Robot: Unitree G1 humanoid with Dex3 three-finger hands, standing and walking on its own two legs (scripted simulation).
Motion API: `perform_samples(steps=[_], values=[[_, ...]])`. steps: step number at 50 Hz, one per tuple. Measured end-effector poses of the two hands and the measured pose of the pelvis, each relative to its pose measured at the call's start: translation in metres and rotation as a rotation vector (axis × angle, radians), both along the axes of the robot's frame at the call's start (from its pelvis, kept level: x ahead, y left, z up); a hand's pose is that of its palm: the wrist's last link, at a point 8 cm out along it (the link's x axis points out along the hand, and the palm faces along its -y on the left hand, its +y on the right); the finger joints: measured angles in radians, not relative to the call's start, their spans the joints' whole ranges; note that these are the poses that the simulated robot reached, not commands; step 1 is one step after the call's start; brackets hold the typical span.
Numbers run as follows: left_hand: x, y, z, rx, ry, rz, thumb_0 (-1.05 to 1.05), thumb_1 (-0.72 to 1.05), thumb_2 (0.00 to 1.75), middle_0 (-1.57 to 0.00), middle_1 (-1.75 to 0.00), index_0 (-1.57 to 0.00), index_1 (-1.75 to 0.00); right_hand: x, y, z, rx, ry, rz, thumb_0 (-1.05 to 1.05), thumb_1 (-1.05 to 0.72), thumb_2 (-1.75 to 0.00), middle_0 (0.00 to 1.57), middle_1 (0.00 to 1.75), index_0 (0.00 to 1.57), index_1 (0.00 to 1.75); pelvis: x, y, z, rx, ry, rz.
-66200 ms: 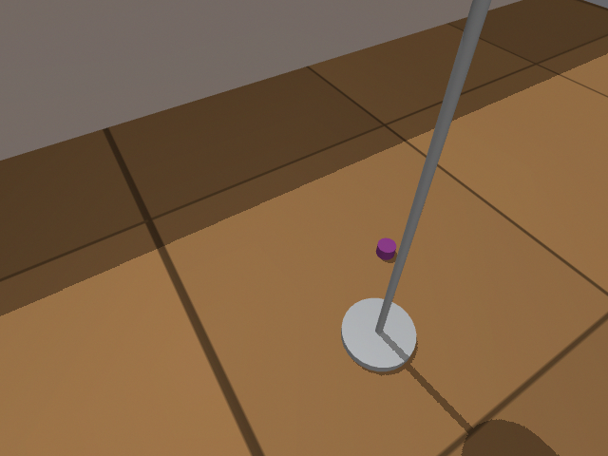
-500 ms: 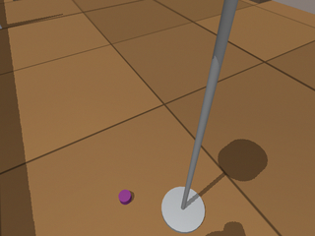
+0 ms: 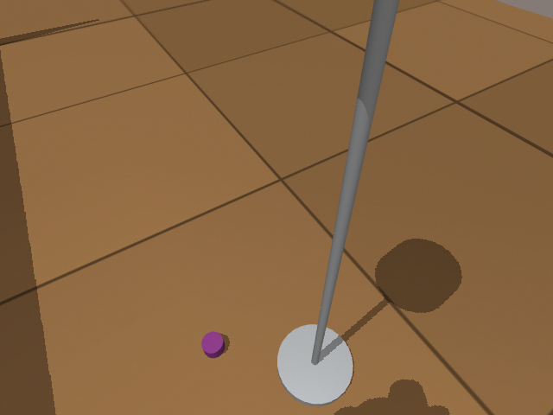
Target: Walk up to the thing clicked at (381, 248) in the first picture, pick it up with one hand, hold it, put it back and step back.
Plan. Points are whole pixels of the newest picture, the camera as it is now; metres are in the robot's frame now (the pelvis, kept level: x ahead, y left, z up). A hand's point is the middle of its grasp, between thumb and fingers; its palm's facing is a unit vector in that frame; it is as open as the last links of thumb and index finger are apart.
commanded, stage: stand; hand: left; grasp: from above
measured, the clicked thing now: (213, 344) +0.48 +0.26 -0.76
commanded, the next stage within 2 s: step back in 1.22 s
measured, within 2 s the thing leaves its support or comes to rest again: neither
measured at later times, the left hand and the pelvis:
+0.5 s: hand out of the picture +0.08 +0.24 -0.16, palm faces -0.01 -0.95 -0.32, open 7.4 cm; pelvis +0.01 +0.00 +0.00, yaw -1 degrees
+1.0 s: hand out of the picture +0.09 +0.24 -0.16, palm faces -0.02 -0.94 -0.33, open 7.4 cm; pelvis +0.02 +0.00 +0.00, yaw -1 degrees
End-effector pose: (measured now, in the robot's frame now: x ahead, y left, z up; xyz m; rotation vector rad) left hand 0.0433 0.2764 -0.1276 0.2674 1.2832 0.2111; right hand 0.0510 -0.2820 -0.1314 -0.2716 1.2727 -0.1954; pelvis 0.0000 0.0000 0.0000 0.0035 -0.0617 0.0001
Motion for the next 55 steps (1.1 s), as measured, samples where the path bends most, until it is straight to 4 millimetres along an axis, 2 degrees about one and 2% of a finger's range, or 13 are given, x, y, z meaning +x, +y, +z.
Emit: perform_samples(steps=[18,39,55], values=[[0.032,0.002,0.005,0.008,-0.045,-0.025,0.01,0.9,0.9,-0.21,-0.3,-0.2,-0.3,0.016,-0.003,0.004,-0.007,-0.022,-0.003,0.0,-0.9,-0.9,0.2,0.3,0.21,0.3,0.009,-0.001,0.001,0.0,0.006,-0.008],[0.034,0.009,0.006,0.013,-0.025,-0.034,0.01,0.9,0.9,-0.21,-0.3,-0.2,-0.3,0.02,-0.009,0.007,-0.018,-0.012,-0.002,0.0,-0.9,-0.9,0.2,0.3,0.21,0.3,0.014,0.0,0.002,0.0,0.017,-0.011],[0.045,0.009,0.007,0.017,-0.035,-0.048,0.01,0.9,0.9,-0.21,-0.3,-0.2,-0.3,0.028,-0.01,0.008,-0.018,-0.017,0.003,0.0,-0.9,-0.9,0.2,0.3,0.21,0.3,0.019,-0.001,0.002,0.001,0.024,-0.011]])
